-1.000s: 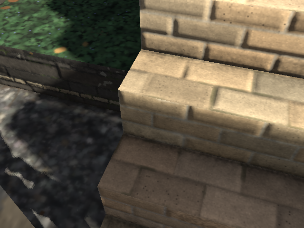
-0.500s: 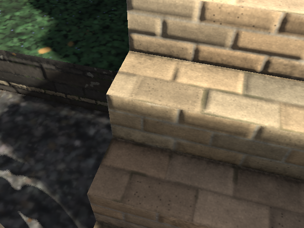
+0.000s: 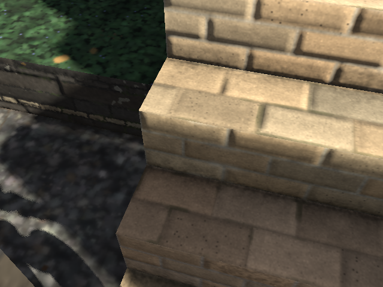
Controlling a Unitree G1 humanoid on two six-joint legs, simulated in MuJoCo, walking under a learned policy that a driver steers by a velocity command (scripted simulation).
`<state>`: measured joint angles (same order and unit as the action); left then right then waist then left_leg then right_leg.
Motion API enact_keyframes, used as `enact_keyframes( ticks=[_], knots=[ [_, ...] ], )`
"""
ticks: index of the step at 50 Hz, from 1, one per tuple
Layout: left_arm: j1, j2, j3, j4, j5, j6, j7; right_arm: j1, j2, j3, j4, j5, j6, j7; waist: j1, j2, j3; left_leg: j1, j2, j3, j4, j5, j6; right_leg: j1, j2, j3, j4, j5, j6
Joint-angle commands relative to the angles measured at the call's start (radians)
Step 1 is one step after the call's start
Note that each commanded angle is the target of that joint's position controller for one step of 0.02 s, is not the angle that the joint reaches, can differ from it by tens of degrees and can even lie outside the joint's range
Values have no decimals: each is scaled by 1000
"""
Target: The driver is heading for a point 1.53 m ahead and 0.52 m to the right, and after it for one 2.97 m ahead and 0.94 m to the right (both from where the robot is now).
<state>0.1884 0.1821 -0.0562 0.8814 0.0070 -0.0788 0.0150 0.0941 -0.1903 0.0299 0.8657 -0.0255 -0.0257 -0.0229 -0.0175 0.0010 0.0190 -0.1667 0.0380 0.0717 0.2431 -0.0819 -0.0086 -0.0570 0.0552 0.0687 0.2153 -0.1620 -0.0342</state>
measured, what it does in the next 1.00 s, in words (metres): stands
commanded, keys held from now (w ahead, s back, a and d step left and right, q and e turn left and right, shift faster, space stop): w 1.00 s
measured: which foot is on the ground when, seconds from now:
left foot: down 0.00-1.00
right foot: down 0.00-1.00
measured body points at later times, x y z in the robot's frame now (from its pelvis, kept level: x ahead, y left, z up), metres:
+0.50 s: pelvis +0.00 -0.01 +0.00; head +0.02 -0.01 +0.45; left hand +0.13 +0.21 -0.13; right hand +0.14 -0.24 -0.12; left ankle +0.03 +0.12 -0.75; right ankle -0.03 -0.10 -0.75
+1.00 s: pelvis +0.02 -0.01 +0.00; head +0.03 -0.01 +0.45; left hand +0.15 +0.21 -0.13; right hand +0.16 -0.25 -0.12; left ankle +0.03 +0.13 -0.75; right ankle -0.03 -0.10 -0.75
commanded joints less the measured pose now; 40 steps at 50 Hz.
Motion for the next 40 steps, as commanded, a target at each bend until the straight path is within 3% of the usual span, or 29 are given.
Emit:
enact_keyframes(
  ticks=[1,8,9,10,13,27,34,40],
  knots=[
    [-24,80,10,-70,1,-15,3,-54,-97,-18,-67,-1,-14,0,-4,-2,-65,62,116,-117,-40,16,26,-40,-138,103,-31,118,-13],
    [-15,87,3,-89,2,-16,-1,-58,-109,-13,-68,-1,-14,3,-3,-1,-63,47,114,-118,-37,6,21,-45,-137,104,-26,104,-16],
    [-9,111,10,-88,24,-9,-7,-20,-126,-16,-51,-5,-16,13,2,3,-68,39,118,-101,-11,-14,24,-30,-147,103,-1,77,-24],
    [-10,111,10,-92,26,-6,-11,-19,-122,-15,-50,-5,-18,18,2,2,-66,27,115,-101,-10,-29,24,-37,-144,104,1,56,-27],
    [-15,104,6,-99,24,-4,-14,-36,-121,-12,-58,-5,-19,22,8,2,-41,6,114,-99,-7,-32,23,-56,-143,109,3,50,-30],
    [-21,116,3,-111,20,-5,-11,-32,-137,-6,-70,-2,-21,19,4,-6,-70,23,121,-104,25,54,19,-13,-147,107,24,187,-22],
    [-27,114,7,-106,23,-7,-21,-33,-131,-1,-66,7,-23,20,12,-16,-99,40,128,-95,39,91,16,4,-148,105,33,236,-16],
    [-35,121,14,-94,21,-8,-27,-40,-139,0,-70,8,-22,17,11,3,-82,37,131,-90,48,103,16,-4,-148,110,33,250,-13]
  ],
)
Velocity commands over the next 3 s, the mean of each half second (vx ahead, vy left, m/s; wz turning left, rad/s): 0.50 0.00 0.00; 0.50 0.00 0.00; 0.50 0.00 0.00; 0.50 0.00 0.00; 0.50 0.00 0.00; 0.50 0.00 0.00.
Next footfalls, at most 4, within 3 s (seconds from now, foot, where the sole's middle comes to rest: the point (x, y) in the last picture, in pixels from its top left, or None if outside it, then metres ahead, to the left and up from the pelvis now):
none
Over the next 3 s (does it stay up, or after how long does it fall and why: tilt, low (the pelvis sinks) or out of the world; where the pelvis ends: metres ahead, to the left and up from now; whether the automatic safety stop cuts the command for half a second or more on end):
stays up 0.02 -0.01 0.00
